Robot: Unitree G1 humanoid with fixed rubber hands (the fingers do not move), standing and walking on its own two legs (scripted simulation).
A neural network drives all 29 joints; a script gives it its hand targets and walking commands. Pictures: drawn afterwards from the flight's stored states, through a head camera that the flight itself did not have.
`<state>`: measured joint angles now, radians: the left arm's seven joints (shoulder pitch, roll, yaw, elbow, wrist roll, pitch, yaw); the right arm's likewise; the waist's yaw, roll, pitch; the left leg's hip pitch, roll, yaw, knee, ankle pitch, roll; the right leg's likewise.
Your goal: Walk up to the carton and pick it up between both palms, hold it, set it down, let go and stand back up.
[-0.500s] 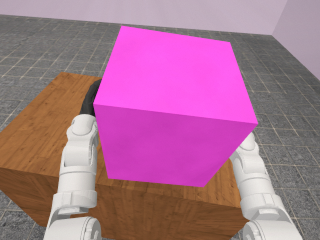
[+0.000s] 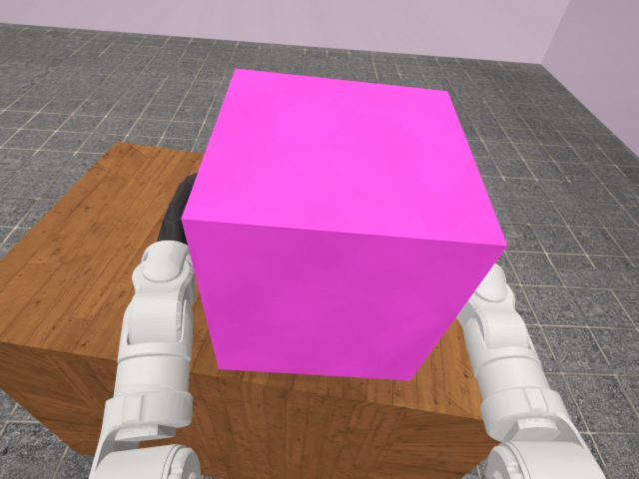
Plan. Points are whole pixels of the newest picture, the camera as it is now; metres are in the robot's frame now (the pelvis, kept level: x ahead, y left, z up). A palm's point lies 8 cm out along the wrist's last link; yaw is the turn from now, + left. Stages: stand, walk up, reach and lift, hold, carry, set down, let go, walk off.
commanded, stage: set down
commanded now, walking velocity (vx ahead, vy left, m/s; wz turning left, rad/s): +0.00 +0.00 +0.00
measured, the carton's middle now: (328, 235) +0.39 -0.02 +0.12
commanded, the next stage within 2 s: none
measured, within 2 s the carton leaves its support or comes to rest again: rests again in 1.66 s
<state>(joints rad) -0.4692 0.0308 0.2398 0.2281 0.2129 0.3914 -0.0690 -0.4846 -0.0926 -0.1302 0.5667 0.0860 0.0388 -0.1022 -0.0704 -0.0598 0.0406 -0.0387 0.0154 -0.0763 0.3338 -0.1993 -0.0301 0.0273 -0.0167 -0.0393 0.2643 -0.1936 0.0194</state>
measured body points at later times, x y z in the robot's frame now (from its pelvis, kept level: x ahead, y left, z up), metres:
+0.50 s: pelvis -0.01 -0.01 +0.00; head +0.00 +0.01 +0.45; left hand +0.40 +0.14 +0.10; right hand +0.37 -0.22 +0.10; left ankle +0.00 +0.14 -0.75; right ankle -0.02 -0.13 -0.75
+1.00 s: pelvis +0.00 +0.00 +0.00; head +0.02 +0.02 +0.45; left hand +0.41 +0.13 +0.07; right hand +0.37 -0.23 +0.08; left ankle +0.00 +0.14 -0.75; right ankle -0.02 -0.13 -0.75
